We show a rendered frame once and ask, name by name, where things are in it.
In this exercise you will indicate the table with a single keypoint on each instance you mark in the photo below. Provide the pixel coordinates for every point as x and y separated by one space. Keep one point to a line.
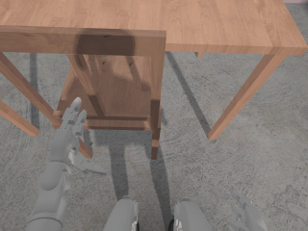
263 27

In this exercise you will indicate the right robot thigh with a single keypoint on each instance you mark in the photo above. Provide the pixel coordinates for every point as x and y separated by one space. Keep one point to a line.
189 217

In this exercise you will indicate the left robot hand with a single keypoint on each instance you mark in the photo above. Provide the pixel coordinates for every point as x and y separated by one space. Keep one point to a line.
67 136

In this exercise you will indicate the left robot forearm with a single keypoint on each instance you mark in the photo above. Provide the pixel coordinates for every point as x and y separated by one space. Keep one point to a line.
50 208

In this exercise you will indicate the right robot hand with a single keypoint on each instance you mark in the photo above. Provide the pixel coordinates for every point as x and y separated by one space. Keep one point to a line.
249 220

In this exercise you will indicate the right robot shin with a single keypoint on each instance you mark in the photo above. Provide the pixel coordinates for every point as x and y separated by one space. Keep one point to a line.
174 226

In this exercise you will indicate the chair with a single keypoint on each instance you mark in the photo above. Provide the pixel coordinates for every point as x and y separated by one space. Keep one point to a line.
117 73

